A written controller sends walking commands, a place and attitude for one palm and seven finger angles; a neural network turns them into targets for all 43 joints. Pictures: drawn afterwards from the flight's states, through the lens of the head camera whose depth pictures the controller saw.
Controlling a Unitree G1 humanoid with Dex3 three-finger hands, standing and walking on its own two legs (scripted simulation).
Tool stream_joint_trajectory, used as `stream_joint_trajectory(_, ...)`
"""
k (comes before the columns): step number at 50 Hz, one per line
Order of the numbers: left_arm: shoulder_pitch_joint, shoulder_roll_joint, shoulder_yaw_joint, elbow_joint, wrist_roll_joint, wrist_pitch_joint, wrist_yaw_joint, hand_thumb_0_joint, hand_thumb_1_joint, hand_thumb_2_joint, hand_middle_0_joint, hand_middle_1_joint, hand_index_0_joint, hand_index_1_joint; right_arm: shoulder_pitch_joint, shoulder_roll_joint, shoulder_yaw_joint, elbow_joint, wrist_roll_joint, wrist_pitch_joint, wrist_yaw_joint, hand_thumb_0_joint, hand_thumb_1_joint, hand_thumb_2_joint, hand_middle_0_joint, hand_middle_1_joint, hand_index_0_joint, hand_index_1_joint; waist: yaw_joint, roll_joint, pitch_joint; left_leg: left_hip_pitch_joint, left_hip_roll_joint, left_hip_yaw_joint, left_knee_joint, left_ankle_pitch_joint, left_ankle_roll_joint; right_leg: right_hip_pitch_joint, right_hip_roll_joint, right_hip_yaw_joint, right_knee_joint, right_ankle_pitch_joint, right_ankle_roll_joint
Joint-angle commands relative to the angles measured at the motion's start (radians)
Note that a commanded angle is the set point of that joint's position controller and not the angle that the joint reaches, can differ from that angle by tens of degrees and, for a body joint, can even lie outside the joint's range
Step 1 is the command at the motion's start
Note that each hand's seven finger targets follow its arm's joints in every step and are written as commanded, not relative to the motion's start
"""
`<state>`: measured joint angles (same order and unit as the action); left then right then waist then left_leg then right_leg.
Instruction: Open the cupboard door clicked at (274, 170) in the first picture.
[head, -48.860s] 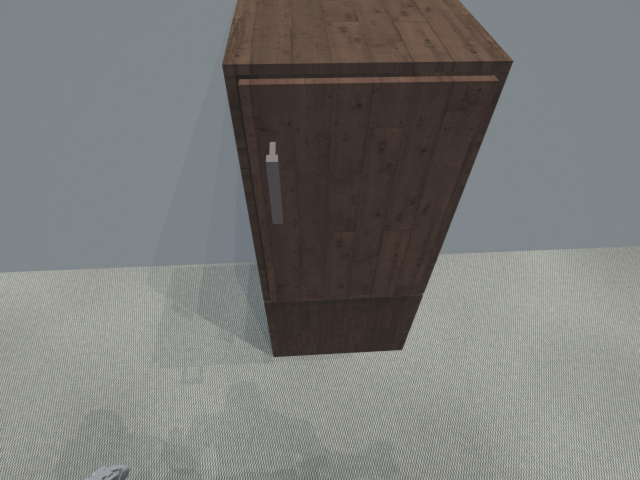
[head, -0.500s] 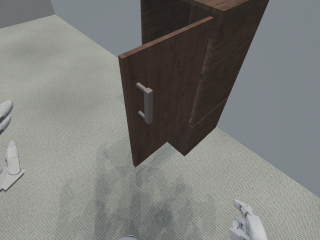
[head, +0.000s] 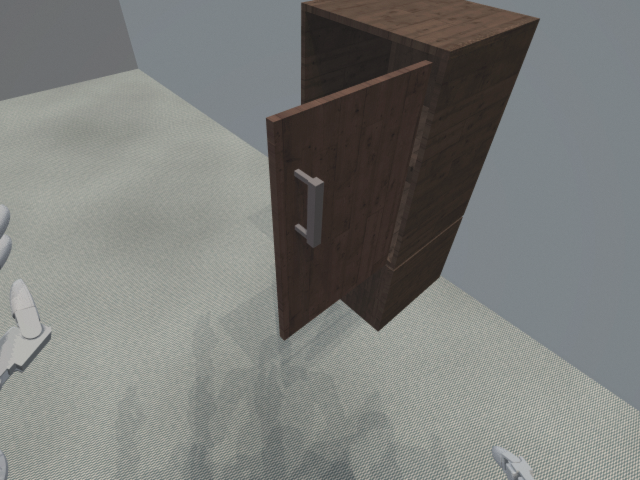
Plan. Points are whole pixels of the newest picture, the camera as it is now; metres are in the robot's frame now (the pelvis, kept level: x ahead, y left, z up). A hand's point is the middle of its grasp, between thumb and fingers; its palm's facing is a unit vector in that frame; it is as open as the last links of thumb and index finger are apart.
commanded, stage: stop stepping back and stand still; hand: left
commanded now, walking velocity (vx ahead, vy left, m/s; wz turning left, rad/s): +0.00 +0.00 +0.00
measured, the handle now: (307, 209) +0.55 +0.06 +0.04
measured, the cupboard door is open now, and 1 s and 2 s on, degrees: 90 90 90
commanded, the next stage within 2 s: let the arm hang, fingers relaxed in 0.06 s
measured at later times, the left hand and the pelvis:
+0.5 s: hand out of the picture +0.05 +0.17 -0.17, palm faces +0.10 -0.98 -0.18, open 6.8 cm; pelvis +0.01 -0.01 +0.01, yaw +3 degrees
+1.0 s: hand out of the picture -0.03 +0.15 -0.16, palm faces +0.06 -0.98 -0.18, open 7.3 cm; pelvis +0.00 +0.00 +0.01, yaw +1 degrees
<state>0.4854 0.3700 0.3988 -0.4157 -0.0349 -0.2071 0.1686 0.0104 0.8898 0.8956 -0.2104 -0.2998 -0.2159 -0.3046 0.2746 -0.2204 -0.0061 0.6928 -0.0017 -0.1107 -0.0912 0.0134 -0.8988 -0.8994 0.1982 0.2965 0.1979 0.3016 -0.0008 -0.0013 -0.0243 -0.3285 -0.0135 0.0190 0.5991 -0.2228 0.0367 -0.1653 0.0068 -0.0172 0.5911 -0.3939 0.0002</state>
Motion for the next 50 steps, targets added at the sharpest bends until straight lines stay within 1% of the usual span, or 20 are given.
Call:
stream_joint_trajectory(1,-0.11,0.217,0.121,-0.246,0.017,-0.066,0.005,0.0,0.9,0.9,-0.2,-0.3,-0.2,-0.3,-0.141,-0.092,-0.02,-0.187,-0.017,-0.088,-0.008,0.0,-0.9,-0.9,0.2,0.3,0.2,0.3,-0.011,0.193,0.082,-0.063,0.265,-0.436,-0.503,-0.477,0.091,-0.096,0.013,0.006,0.124,-0.054,-0.004)
stream_joint_trajectory(4,0.006,0.198,0.12,-0.279,0.014,-0.067,0.004,0.0,0.9,0.9,-0.2,-0.3,-0.2,-0.3,-0.137,-0.092,-0.021,-0.192,-0.017,-0.101,0.009,0.0,-0.9,-0.9,0.2,0.3,0.2,0.3,0.009,0.15,-0.023,0.019,0.181,-0.235,-0.356,-0.172,0.049,0.032,0.003,-0.01,-0.145,0.052,-0.011)
stream_joint_trajectory(6,0.065,0.212,0.139,-0.273,0.007,-0.064,0.0,0.0,0.9,0.9,-0.2,-0.3,-0.2,-0.3,-0.14,-0.092,-0.021,-0.2,-0.017,-0.092,0.015,0.0,-0.9,-0.9,0.2,0.3,0.2,0.3,0.001,0.106,-0.065,0.022,0.101,-0.116,-0.232,-0.009,-0.004,0.077,-0.041,0.062,-0.237,0.181,-0.033)
stream_joint_trajectory(7,0.107,0.211,0.149,-0.229,-0.001,-0.057,-0.002,0.0,0.9,0.9,-0.2,-0.3,-0.2,-0.3,-0.137,-0.093,-0.023,-0.198,-0.018,-0.09,0.02,0.0,-0.9,-0.9,0.2,0.3,0.2,0.3,0.002,0.032,-0.077,0.028,0.073,-0.09,-0.18,0.012,-0.022,0.064,-0.076,0.118,-0.258,0.211,-0.045)
stream_joint_trajectory(8,-0.015,0.002,-0.272,0.557,0.09,0.117,-0.14,0.0,0.9,0.9,-0.2,-0.3,-0.2,-0.3,-0.154,-0.209,-0.071,0.067,0.002,-0.087,0.099,0.0,-0.9,-0.9,0.2,0.3,0.2,0.3,-0.027,-0.069,-0.059,-0.029,0.096,-0.071,0.104,0.221,-0.017,-0.051,-0.207,0.125,-0.11,0.595,-0.082)
stream_joint_trajectory(9,-0.047,-0.022,-0.279,0.578,0.07,0.18,-0.153,0.0,0.9,0.9,-0.2,-0.3,-0.2,-0.3,-0.059,-0.138,-0.075,0.064,0.008,-0.027,0.097,0.0,-0.9,-0.9,0.2,0.3,0.2,0.3,-0.035,-0.09,-0.113,0.037,0.097,-0.07,0.089,0.14,-0.034,-0.074,-0.222,0.158,-0.099,0.644,-0.113)
stream_joint_trajectory(10,-0.087,-0.033,-0.296,0.6,0.069,0.19,-0.158,0.0,0.9,0.9,-0.2,-0.3,-0.2,-0.3,-0.045,-0.13,-0.063,0.064,0.0,0.003,0.092,0.0,-0.9,-0.9,0.2,0.3,0.2,0.3,-0.035,-0.107,-0.109,0.025,0.08,-0.063,0.099,0.081,-0.03,-0.102,-0.214,0.129,-0.099,0.53,-0.118)
stream_joint_trajectory(12,-0.159,-0.019,-0.307,0.687,0.071,0.199,-0.159,0.0,0.9,0.9,-0.2,-0.3,-0.2,-0.3,-0.061,-0.125,-0.046,0.048,-0.011,0.05,0.088,0.0,-0.9,-0.9,0.2,0.3,0.2,0.3,-0.028,-0.248,-0.038,0.001,0.056,-0.063,0.093,0.092,-0.011,-0.136,-0.182,0.098,-0.116,0.408,-0.112)
stream_joint_trajectory(14,-0.199,-0.019,-0.315,0.803,0.068,0.204,-0.156,0.0,0.9,0.9,-0.2,-0.3,-0.2,-0.3,-0.087,-0.137,-0.043,0.054,-0.025,0.077,0.085,0.0,-0.9,-0.9,0.2,0.3,0.2,0.3,-0.016,-0.293,0.011,0.008,0.057,-0.072,0.065,0.164,0.004,-0.133,-0.174,0.077,-0.115,0.435,-0.107)
stream_joint_trajectory(15,-0.213,-0.025,-0.324,0.869,0.066,0.209,-0.152,0.0,0.9,0.9,-0.2,-0.3,-0.2,-0.3,-0.095,-0.134,-0.039,0.071,-0.029,0.085,0.083,0.0,-0.9,-0.9,0.2,0.3,0.2,0.3,-0.015,-0.242,0.014,0.038,0.067,-0.091,0.025,0.24,0.009,-0.126,-0.162,0.069,-0.098,0.445,-0.094)
stream_joint_trajectory(16,-0.224,-0.031,-0.331,0.936,0.062,0.215,-0.148,0.0,0.9,0.9,-0.2,-0.3,-0.2,-0.3,-0.09,-0.127,-0.03,0.093,-0.033,0.091,0.081,0.0,-0.9,-0.9,0.2,0.3,0.2,0.3,-0.016,-0.144,-0.003,0.062,0.087,-0.133,-0.038,0.336,0.017,-0.095,-0.134,0.05,-0.068,0.406,-0.07)
stream_joint_trajectory(17,-0.224,-0.035,-0.337,0.999,0.058,0.22,-0.142,0.0,0.9,0.9,-0.2,-0.3,-0.2,-0.3,-0.098,-0.131,-0.022,0.114,-0.036,0.093,0.079,0.0,-0.9,-0.9,0.2,0.3,0.2,0.3,-0.001,0.019,0.003,0.059,0.111,-0.187,-0.094,0.401,0.032,-0.068,-0.101,0.044,-0.053,0.319,-0.044)
stream_joint_trajectory(18,-0.214,-0.036,-0.343,1.07,0.052,0.221,-0.139,0.0,0.9,0.9,-0.2,-0.3,-0.2,-0.3,-0.105,-0.122,-0.011,0.14,-0.037,0.095,0.075,0.0,-0.9,-0.9,0.2,0.3,0.2,0.3,0.011,0.09,0.012,0.034,0.131,-0.222,-0.142,0.395,0.051,-0.026,-0.082,0.035,-0.073,0.233,-0.026)
stream_joint_trajectory(22,-0.192,-0.04,-0.358,1.3,0.044,0.207,-0.142,0.0,0.9,0.9,-0.2,-0.3,-0.2,-0.3,-0.091,-0.097,-0.001,0.235,-0.022,0.101,0.062,0.0,-0.9,-0.9,0.2,0.3,0.2,0.3,0.009,0.083,0.016,0.081,0.099,-0.174,-0.187,0.241,0.02,0.03,-0.097,0.067,-0.198,0.228,-0.048)
stream_joint_trajectory(24,-0.171,-0.074,-0.348,1.356,0.045,0.204,-0.141,0.0,0.9,0.9,-0.2,-0.3,-0.2,-0.3,-0.061,-0.072,-0.005,0.272,-0.025,0.103,0.056,0.0,-0.9,-0.9,0.2,0.3,0.2,0.3,0.004,0.187,-0.028,0.121,0.098,-0.165,-0.201,0.211,0.019,0.049,-0.105,0.063,-0.217,0.234,-0.057)
stream_joint_trajectory(26,-0.163,-0.071,-0.357,1.405,0.041,0.202,-0.143,0.0,0.9,0.9,-0.2,-0.3,-0.2,-0.3,-0.044,-0.068,-0.006,0.304,-0.02,0.106,0.053,0.0,-0.9,-0.9,0.2,0.3,0.2,0.3,0.003,0.163,-0.028,0.137,0.099,-0.16,-0.21,0.19,0.017,0.053,-0.105,0.06,-0.239,0.232,-0.058)
stream_joint_trajectory(27,-0.165,-0.075,-0.36,1.426,0.042,0.2,-0.142,0.0,0.9,0.9,-0.2,-0.3,-0.2,-0.3,-0.031,-0.071,-0.008,0.314,-0.017,0.108,0.051,0.0,-0.9,-0.9,0.2,0.3,0.2,0.3,0.0,0.078,-0.019,0.145,0.104,-0.162,-0.206,0.196,0.019,0.052,-0.102,0.055,-0.255,0.24,-0.057)
stream_joint_trajectory(32,-0.14,-0.093,-0.379,1.508,0.039,0.198,-0.138,0.0,0.9,0.9,-0.2,-0.3,-0.2,-0.3,0.006,-0.068,-0.008,0.374,-0.011,0.112,0.046,0.0,-0.9,-0.9,0.2,0.3,0.2,0.3,-0.006,0.003,0.042,0.174,0.106,-0.139,-0.213,0.213,0.018,0.01,-0.109,0.049,-0.283,0.243,-0.055)
stream_joint_trajectory(44,-0.086,-0.137,-0.39,1.566,0.038,0.201,-0.127,0.0,0.9,0.9,-0.2,-0.3,-0.2,-0.3,0.045,-0.012,-0.001,0.44,-0.017,0.121,0.05,0.0,-0.9,-0.9,0.2,0.3,0.2,0.3,-0.008,-0.04,0.135,0.14,0.089,-0.123,-0.25,0.079,0.011,-0.058,-0.108,0.063,-0.3,0.101,-0.055)
stream_joint_trajectory(50,-0.085,-0.151,-0.383,1.563,0.038,0.201,-0.126,0.0,0.9,0.9,-0.2,-0.3,-0.2,-0.3,0.059,0.006,0.0,0.447,-0.02,0.117,0.049,0.0,-0.9,-0.9,0.2,0.3,0.2,0.3,-0.006,0.011,0.149,0.112,0.088,-0.13,-0.265,0.056,0.011,-0.057,-0.101,0.063,-0.285,0.1,-0.056)
